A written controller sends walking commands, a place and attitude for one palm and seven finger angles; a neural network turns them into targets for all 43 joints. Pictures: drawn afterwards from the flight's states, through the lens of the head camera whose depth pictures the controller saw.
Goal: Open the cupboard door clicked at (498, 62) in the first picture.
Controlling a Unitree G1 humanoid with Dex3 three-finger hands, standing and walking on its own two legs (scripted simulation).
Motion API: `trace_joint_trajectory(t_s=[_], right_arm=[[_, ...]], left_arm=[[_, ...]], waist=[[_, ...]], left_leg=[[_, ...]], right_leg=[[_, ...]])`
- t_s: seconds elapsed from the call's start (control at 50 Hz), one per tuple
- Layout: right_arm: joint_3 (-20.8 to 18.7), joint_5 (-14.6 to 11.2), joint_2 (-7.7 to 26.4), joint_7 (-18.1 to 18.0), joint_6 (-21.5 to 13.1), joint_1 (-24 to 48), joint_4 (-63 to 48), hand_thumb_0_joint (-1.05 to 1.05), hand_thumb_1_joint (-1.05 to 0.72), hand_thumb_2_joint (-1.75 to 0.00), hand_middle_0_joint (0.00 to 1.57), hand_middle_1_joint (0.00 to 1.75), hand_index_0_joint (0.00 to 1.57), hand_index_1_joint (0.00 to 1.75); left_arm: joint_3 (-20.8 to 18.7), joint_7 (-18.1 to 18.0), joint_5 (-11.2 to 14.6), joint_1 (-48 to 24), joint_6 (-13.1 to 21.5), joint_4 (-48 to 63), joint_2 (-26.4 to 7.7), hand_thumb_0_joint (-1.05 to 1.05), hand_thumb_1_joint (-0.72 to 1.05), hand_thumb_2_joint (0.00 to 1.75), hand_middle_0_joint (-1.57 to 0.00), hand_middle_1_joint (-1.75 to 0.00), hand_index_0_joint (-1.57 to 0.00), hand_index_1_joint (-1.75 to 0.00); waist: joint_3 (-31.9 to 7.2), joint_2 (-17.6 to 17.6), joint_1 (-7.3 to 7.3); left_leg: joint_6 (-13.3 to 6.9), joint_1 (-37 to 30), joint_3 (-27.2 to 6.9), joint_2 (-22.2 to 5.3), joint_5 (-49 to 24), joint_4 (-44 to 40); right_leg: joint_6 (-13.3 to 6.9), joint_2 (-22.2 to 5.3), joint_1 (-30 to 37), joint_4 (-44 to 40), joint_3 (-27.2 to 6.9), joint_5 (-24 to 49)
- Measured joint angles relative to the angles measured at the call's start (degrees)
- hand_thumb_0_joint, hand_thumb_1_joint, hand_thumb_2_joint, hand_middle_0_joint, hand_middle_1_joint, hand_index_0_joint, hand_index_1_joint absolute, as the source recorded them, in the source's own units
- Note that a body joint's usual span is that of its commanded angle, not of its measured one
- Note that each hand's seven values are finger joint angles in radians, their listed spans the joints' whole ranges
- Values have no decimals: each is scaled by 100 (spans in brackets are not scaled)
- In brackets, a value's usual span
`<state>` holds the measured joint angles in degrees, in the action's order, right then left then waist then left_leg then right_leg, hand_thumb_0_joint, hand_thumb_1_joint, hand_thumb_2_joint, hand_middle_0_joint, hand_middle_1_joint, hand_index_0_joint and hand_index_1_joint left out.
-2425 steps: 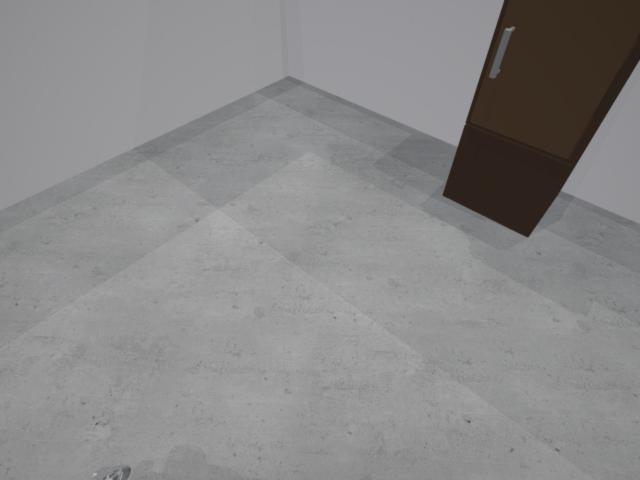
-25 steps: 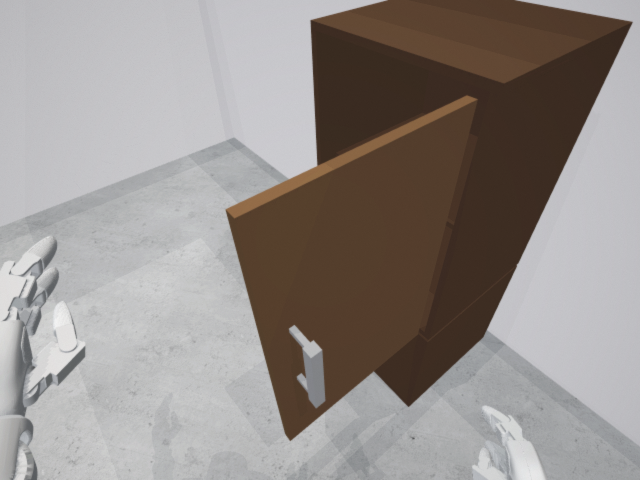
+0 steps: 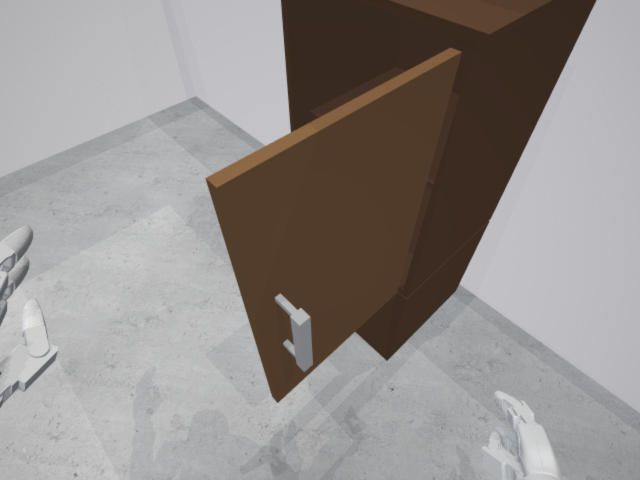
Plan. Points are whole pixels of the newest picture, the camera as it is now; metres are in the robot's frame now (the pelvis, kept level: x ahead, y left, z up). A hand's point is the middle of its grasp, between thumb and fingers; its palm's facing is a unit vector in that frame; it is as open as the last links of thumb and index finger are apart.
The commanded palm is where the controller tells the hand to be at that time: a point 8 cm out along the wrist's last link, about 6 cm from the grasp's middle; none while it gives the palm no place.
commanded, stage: step back with the hand held close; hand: left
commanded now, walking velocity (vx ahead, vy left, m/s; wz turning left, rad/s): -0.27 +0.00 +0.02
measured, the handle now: (294, 334) +0.33 +0.06 -0.06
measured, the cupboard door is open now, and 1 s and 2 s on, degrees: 90 90 90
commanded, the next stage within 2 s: stop stepping back and stand still in 1.16 s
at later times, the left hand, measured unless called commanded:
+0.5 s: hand out of the picture +0.13 +0.29 +0.15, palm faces +0.46 -0.74 -0.48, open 7.4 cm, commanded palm +0.07 +0.32 +0.18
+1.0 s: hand out of the picture +0.10 +0.23 +0.16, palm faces +0.31 -0.79 -0.52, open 7.4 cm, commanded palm +0.02 +0.28 +0.18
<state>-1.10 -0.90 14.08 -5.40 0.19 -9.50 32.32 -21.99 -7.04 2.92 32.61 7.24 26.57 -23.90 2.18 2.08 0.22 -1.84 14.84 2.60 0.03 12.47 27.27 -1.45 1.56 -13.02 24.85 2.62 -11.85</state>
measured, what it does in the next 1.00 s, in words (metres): walks backwards: right foot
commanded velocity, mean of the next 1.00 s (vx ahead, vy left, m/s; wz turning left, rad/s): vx -0.35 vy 0.00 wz -0.02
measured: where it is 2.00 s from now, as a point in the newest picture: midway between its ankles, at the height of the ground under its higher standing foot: outside the picture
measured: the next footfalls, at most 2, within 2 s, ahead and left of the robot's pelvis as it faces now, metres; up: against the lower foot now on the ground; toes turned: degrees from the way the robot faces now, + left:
right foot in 0.82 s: -0.23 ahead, -0.12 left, +0.00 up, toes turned +2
left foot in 1.56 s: -0.20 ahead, +0.10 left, +0.00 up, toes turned +2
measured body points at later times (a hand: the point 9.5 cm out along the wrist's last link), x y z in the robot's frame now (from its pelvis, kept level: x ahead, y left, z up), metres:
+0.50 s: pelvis -0.06 +0.02 -0.02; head -0.04 +0.03 +0.43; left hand +0.10 +0.32 +0.18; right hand +0.11 -0.21 -0.09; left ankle +0.02 +0.10 -0.74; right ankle +0.01 -0.10 -0.74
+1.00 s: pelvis -0.12 -0.02 -0.01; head -0.07 +0.00 +0.44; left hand +0.07 +0.27 +0.19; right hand +0.08 -0.23 -0.09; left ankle -0.01 +0.09 -0.74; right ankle -0.21 -0.10 -0.74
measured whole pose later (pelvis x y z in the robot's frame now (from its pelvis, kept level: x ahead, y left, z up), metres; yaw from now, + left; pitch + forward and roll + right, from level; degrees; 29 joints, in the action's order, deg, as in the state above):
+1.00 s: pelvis -0.12 -0.02 -0.01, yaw +0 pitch +4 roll -2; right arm 0.9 -0.6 10.3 -2.6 -4.1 -5.2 34.7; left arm -24.6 -6.2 2.4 30.7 13.7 32.6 -27.3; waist 2.4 0.0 0.1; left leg -1.2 29.0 1.5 -2.5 6.5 30.0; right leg -3.0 7.3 -8.3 25.3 -2.4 -20.1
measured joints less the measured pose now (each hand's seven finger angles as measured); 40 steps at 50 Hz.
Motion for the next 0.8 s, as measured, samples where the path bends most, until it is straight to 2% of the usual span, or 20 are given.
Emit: trace_joint_trajectory(t_s=[0.16, 0.36, 0.42, 0.52, 0.62, 0.68, 0.72, 0.76, 0.8], right_arm=[[54, 15, -58, 0, -100, -117, -74, 1, -90, -90, 20, 30, 20, 30], [158, 75, -146, 33, -374, -252, -50, 1, -90, -90, 20, 30, 20, 30], [176, 100, -172, 56, -430, -267, -3, 1, -90, -90, 20, 30, 20, 30], [173, 129, -169, 104, -489, -240, 82, 1, -90, -90, 20, 30, 20, 30], [144, 123, -146, 86, -501, -182, 117, 1, -90, -90, 20, 30, 20, 30], [94, 137, -170, 73, -521, -200, 102, 1, -90, -90, 20, 30, 20, 30], [68, 173, -199, 98, -548, -228, 138, 1, -90, -90, 20, 30, 20, 30], [64, 207, -248, 148, -604, -218, 204, 1, -90, -90, 20, 30, 20, 30], [80, 240, -302, 211, -676, -143, 284, 1, -90, -90, 20, 30, 20, 30]], left_arm=[[-169, -109, -75, 31, 171, 239, -75, 1, 89, 89, -21, -30, -21, -30], [-276, -160, -257, -151, 319, 240, 76, 1, 89, 89, -21, -30, -21, -30], [-294, -161, -288, -228, 355, 280, 120, 1, 89, 89, -21, -30, -21, -30], [-320, -185, -251, -224, 435, 438, 143, 1, 89, 89, -21, -30, -21, -30], [-386, -188, -244, -209, 548, 509, -12, 1, 89, 89, -21, -30, -21, -30], [-481, -127, -287, -290, 562, 395, -143, 1, 89, 89, -21, -30, -21, -30], [-543, -95, -291, -311, 561, 343, -159, 1, 89, 89, -21, -30, -21, -30], [-604, -101, -232, -264, 575, 343, -123, 1, 89, 89, -21, -30, -21, -30], [-606, -128, -133, -204, 573, 383, -40, 1, 89, 89, -21, -30, -21, -30]], waist=[[4, -95, 5], [99, -95, -68], [125, -115, -67], [119, -138, -58], [132, -160, -3], [144, -148, 70], [57, -123, 65], [-71, -164, -4], [-194, -249, -107]], left_leg=[[-95, 340, -23, 33, -109, 215], [-189, 726, -71, 73, -84, 673], [-196, 830, -101, 83, -4, 818], [-162, 993, -121, 65, 133, 954], [-214, 1056, -90, 44, -197, 881], [-250, 1104, -166, 80, -227, 908], [-234, 1181, -235, 71, -288, 863], [-198, 1280, -229, 58, -395, 723], [-137, 1394, -150, 39, -569, 483]], right_leg=[[63, -43, -287, 139, 38, 144], [137, -30, -636, 588, -12, 114], [96, -4, -711, 698, -38, 97], [93, 15, -811, 687, -24, 173], [156, 58, -904, 707, -87, 218], [194, 232, -891, 1312, -340, -117], [174, 375, -711, 1739, -452, -491], [122, 421, -398, 1784, -503, -846], [51, 375, -23, 1429, -516, -1133]])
